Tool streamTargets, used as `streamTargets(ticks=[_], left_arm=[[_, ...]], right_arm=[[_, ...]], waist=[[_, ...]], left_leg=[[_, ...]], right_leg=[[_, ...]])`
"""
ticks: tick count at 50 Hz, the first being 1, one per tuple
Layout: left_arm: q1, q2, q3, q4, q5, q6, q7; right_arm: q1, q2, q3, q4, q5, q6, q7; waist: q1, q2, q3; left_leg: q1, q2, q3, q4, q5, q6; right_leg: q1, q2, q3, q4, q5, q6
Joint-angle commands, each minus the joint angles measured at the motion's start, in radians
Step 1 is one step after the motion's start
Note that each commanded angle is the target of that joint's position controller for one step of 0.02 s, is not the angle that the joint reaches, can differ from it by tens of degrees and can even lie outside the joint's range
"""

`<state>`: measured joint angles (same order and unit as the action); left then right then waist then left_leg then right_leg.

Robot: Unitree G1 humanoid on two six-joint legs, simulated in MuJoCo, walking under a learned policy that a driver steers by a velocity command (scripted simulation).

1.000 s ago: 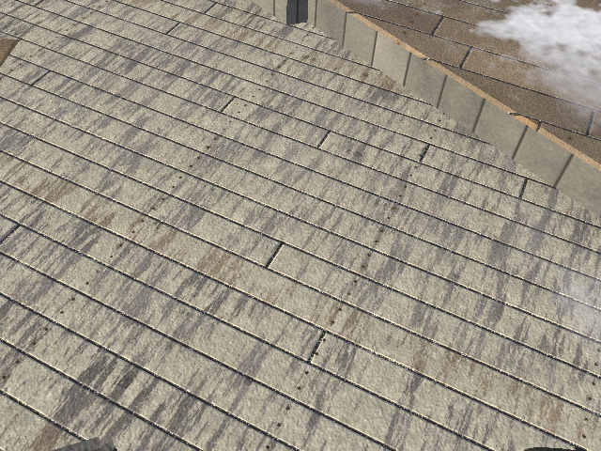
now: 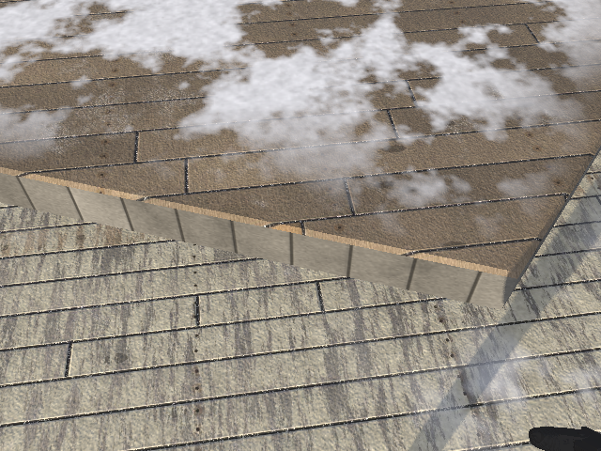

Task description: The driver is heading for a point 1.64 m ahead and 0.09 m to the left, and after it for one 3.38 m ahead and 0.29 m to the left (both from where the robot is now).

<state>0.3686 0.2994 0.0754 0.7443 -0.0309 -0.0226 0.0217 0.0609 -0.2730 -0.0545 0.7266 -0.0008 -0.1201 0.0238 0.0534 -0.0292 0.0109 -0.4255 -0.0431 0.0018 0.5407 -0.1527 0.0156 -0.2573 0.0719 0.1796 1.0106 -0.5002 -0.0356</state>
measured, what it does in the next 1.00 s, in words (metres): walks ahead: right foot, then left foot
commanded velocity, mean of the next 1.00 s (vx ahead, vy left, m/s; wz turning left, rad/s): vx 0.50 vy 0.00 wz -0.25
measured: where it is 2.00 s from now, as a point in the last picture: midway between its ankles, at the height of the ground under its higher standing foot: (409, 228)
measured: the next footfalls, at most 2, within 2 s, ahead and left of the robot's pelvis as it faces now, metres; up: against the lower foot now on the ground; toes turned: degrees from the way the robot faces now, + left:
right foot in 0.42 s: +0.35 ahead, -0.17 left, +0.00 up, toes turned -14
left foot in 0.92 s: +0.64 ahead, -0.03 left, +0.00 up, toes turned -8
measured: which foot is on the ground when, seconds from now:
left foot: down 0.00-0.44, up 0.46-0.90, down 0.92-1.00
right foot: up 0.00-0.40, down 0.42-0.94, up 0.96-1.00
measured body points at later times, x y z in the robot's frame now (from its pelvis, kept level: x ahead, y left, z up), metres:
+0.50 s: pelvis +0.25 -0.06 +0.00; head +0.29 -0.09 +0.45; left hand +0.49 +0.13 -0.08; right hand +0.20 -0.33 -0.14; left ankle +0.13 +0.11 -0.65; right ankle +0.31 -0.15 -0.72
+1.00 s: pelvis +0.52 -0.08 +0.01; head +0.55 -0.07 +0.46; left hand +0.59 +0.17 -0.14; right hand +0.60 -0.37 -0.10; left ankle +0.60 -0.02 -0.72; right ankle +0.35 -0.17 -0.66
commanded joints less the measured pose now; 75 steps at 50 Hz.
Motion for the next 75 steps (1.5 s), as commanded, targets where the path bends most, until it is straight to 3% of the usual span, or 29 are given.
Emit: streamTargets(ticks=[1, 4, 7, 13, 14, 18, 20, 21, 22, 23, 25, 27, 41, 45, 46, 47, 48, 49, 52, 55, 60, 64, 66, 68, 69, 70, 71, 73, 75], left_arm=[[-0.048, 0.145, 0.028, -0.101, 0.002, -0.012, 0.001], [-0.068, 0.093, 0.027, -0.120, 0.001, -0.001, -0.015], [-0.108, 0.051, 0.014, -0.152, 0.004, 0.008, -0.017], [-0.258, 0.012, -0.011, -0.183, 0.013, -0.014, -0.044], [-0.313, 0.003, -0.022, -0.196, 0.100, 0.004, -0.075], [-0.312, 0.041, -0.012, -0.192, 0.089, 0.012, -0.086], [-0.135, 0.067, 0.001, -0.129, 0.105, -0.004, -0.066], [0.029, 0.105, 0.015, -0.078, 0.118, -0.015, -0.054], [0.111, 0.240, 0.042, -0.072, 0.123, -0.023, -0.044], [0.119, 0.252, 0.051, -0.075, 0.076, -0.015, -0.036], [-0.006, 0.149, 0.019, -0.045, 0.058, -0.020, -0.032], [-0.072, 0.078, -0.007, -0.028, 0.047, -0.030, -0.035], [0.042, 0.112, 0.002, 0.150, 0.050, -0.061, -0.033], [-0.004, 0.123, -0.002, 0.175, 0.053, -0.058, -0.024], [-0.010, 0.093, -0.017, 0.161, 0.051, -0.062, -0.021], [0.091, -0.002, -0.041, 0.134, 0.018, -0.066, -0.026], [0.066, 0.081, -0.020, 0.160, 0.053, -0.059, -0.018], [0.019, 0.090, -0.013, 0.161, 0.059, -0.055, -0.023], [-0.037, 0.038, -0.030, 0.166, 0.070, -0.037, -0.036], [-0.047, 0.014, -0.038, 0.177, 0.077, -0.022, -0.047], [-0.265, -0.009, -0.055, 0.115, 0.073, -0.026, -0.054], [-0.227, -0.024, -0.065, 0.112, 0.067, -0.020, -0.022], [-0.209, -0.011, -0.059, 0.104, 0.063, -0.030, -0.014], [-0.013, -0.001, -0.043, 0.157, 0.059, -0.052, -0.001], [0.113, 0.057, -0.019, 0.196, 0.070, -0.062, 0.009], [0.159, 0.159, 0.001, 0.192, 0.092, -0.066, 0.015], [0.147, 0.220, 0.018, 0.198, 0.073, -0.045, 0.008], [-0.033, 0.033, -0.017, 0.159, 0.056, -0.034, -0.008], [-0.008, -0.047, -0.043, 0.196, 0.060, -0.050, -0.010]], right_arm=[[0.158, -0.117, -0.037, -0.022, -0.005, 0.013, -0.007], [0.120, -0.091, -0.029, -0.002, -0.013, 0.009, -0.013], [0.138, -0.131, -0.042, 0.023, -0.005, 0.000, -0.017], [0.188, -0.167, -0.047, 0.062, 0.006, 0.014, -0.015], [0.261, -0.115, -0.029, 0.095, -0.029, 0.021, -0.006], [0.296, -0.185, -0.043, 0.126, -0.023, 0.040, -0.008], [0.302, -0.189, -0.037, 0.136, -0.016, 0.057, -0.015], [0.309, -0.147, -0.019, 0.122, -0.017, 0.061, -0.018], [0.380, -0.030, 0.016, 0.059, 0.002, 0.058, 0.001], [0.339, -0.109, -0.009, 0.072, -0.018, 0.065, -0.003], [0.231, -0.109, -0.008, 0.058, -0.009, 0.061, 0.004], [0.275, -0.090, -0.003, 0.088, -0.029, 0.078, 0.006], [-0.016, -0.061, 0.012, 0.021, -0.027, 0.078, 0.019], [0.200, -0.088, -0.006, 0.083, -0.040, 0.052, -0.009], [0.368, -0.150, -0.024, 0.126, -0.057, 0.042, -0.023], [0.473, -0.302, -0.064, 0.143, -0.062, 0.046, -0.029], [0.407, -0.252, -0.055, 0.143, -0.027, 0.058, -0.019], [0.297, -0.189, -0.037, 0.120, -0.015, 0.062, -0.013], [0.186, -0.067, 0.000, 0.120, -0.017, 0.049, -0.013], [0.241, -0.088, -0.002, 0.158, -0.011, 0.028, -0.013], [0.300, -0.087, 0.001, 0.205, -0.007, 0.032, -0.015], [0.326, -0.088, 0.002, 0.201, -0.030, 0.052, -0.023], [0.279, -0.105, -0.005, 0.184, -0.029, 0.058, -0.028], [0.213, -0.119, -0.016, 0.170, -0.007, 0.065, -0.028], [0.177, -0.104, -0.017, 0.148, 0.016, 0.056, -0.022], [0.194, 0.027, 0.015, 0.114, 0.014, 0.048, -0.018], [0.336, 0.044, 0.012, 0.116, 0.012, 0.068, -0.027], [0.205, -0.008, -0.002, 0.105, -0.037, 0.096, -0.025], [0.135, 0.051, 0.008, 0.051, -0.034, 0.107, -0.008]], waist=[[-0.111, 0.095, -0.070], [-0.069, 0.141, -0.009], [-0.065, 0.123, 0.008], [-0.118, 0.069, 0.035], [-0.121, 0.038, 0.056], [-0.096, 0.139, 0.060], [0.003, 0.119, -0.055], [0.068, 0.071, -0.179], [0.052, -0.185, -0.346], [0.079, -0.149, -0.395], [0.016, -0.047, -0.122], [-0.055, -0.053, -0.034], [-0.011, -0.036, 0.073], [-0.125, 0.007, -0.036], [-0.189, 0.072, -0.144], [-0.168, 0.337, -0.244], [-0.144, 0.232, -0.218], [-0.102, 0.142, -0.093], [-0.043, 0.113, 0.021], [-0.031, 0.100, -0.020], [-0.071, 0.107, 0.054], [-0.054, 0.128, 0.002], [-0.023, 0.126, 0.008], [0.085, 0.089, -0.051], [0.131, 0.030, -0.110], [0.094, -0.156, -0.131], [0.010, -0.171, -0.174], [-0.005, -0.020, 0.064], [-0.035, -0.072, 0.119]], left_leg=[[0.487, 0.365, -0.476, -0.272, -0.235, 0.159], [0.323, 0.296, -0.267, -0.339, -0.038, 0.153], [0.314, 0.316, -0.166, -0.385, 0.074, 0.182], [0.345, 0.275, 0.033, -0.404, 0.213, 0.162], [0.285, 0.253, 0.092, -0.415, 0.216, 0.123], [0.403, 0.297, 0.102, -0.324, 0.408, 0.093], [0.431, 0.280, 0.153, -0.045, 0.683, 0.071], [0.308, 0.244, 0.173, 0.185, 0.515, 0.052], [-0.066, 0.115, 0.180, 0.560, -0.071, 0.001], [-0.194, 0.029, 0.044, 0.716, -0.402, 0.005], [-0.229, 0.124, -0.022, 0.679, -0.239, 0.027], [-0.109, 0.162, -0.017, 0.553, -0.179, 0.015], [-0.095, 0.125, 0.048, 0.065, 0.074, 0.008], [0.219, 0.037, 0.093, -0.083, 0.020, 0.076], [0.447, 0.149, -0.030, -0.108, 0.007, 0.119], [0.705, 0.429, -0.473, -0.208, -0.067, 0.247], [0.648, 0.444, -0.615, -0.291, -0.110, 0.251], [0.521, 0.407, -0.472, -0.297, -0.202, 0.231], [0.308, 0.281, -0.205, -0.375, 0.065, 0.155], [0.305, 0.255, -0.103, -0.368, 0.296, 0.173], [0.296, 0.210, -0.058, -0.393, 0.280, 0.181], [0.322, 0.268, -0.130, -0.262, 0.474, 0.223], [0.324, 0.264, -0.152, -0.202, 0.549, 0.214], [0.297, 0.194, -0.112, 0.056, 0.724, 0.179], [0.159, 0.131, -0.089, 0.270, 0.549, 0.133], [-0.065, 0.009, -0.025, 0.575, -0.143, 0.083], [-0.214, -0.039, -0.062, 0.772, -0.329, 0.075], [-0.427, 0.065, -0.019, 1.078, -0.248, 0.076], [-0.536, 0.092, -0.020, 1.271, -0.189, 0.083]], right_leg=[[-0.506, -0.119, -0.032, 0.280, 0.097, 0.025], [-0.421, -0.184, -0.051, 0.174, 0.179, 0.026], [-0.463, -0.200, -0.068, 0.090, 0.236, 0.039], [-0.396, -0.170, -0.136, -0.251, 0.482, 0.030], [-0.303, -0.123, -0.230, -0.318, 0.488, 0.017], [-0.211, -0.082, -0.241, -0.433, 0.351, -0.037], [0.021, -0.022, -0.260, -0.536, 0.317, -0.081], [0.272, -0.084, -0.187, -0.538, 0.306, -0.108], [0.631, -0.418, 0.280, -0.558, 0.261, -0.227], [0.612, -0.494, 0.527, -0.687, 0.361, -0.272], [0.356, -0.379, 0.208, -0.702, 0.480, -0.215], [0.165, -0.295, 0.066, -0.775, 0.525, -0.156], [0.218, -0.279, -0.083, -0.858, 0.571, -0.155], [0.247, -0.231, -0.147, -0.541, 0.989, -0.101], [0.122, -0.178, -0.185, -0.308, 0.845, -0.073], [-0.206, -0.006, -0.264, 0.058, 0.343, -0.021], [-0.308, 0.007, -0.131, 0.163, -0.001, -0.040], [-0.331, -0.059, -0.100, 0.187, 0.064, -0.054], [-0.244, -0.135, -0.134, 0.066, 0.205, -0.028], [-0.223, -0.138, -0.168, 0.048, 0.254, 0.005], [-0.268, -0.147, -0.225, -0.244, 0.366, 0.051], [-0.211, -0.103, -0.262, -0.178, 0.252, 0.012], [-0.147, -0.083, -0.248, -0.278, 0.222, -0.006], [0.091, -0.041, -0.261, -0.531, 0.344, -0.018], [0.306, -0.107, -0.193, -0.636, 0.410, -0.028], [0.436, -0.406, 0.138, -0.728, 0.521, -0.056], [0.451, -0.527, 0.392, -0.764, 0.525, -0.163], [0.247, -0.470, 0.299, -0.855, -0.124, -0.209], [0.154, -0.380, 0.084, -0.857, -0.001, -0.137]])
Keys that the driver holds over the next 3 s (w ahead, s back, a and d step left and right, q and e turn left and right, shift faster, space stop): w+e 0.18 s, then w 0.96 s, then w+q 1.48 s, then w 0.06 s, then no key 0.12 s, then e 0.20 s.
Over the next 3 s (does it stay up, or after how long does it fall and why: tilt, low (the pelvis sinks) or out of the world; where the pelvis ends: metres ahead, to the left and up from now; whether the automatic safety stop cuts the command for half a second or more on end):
stays up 1.46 0.04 0.15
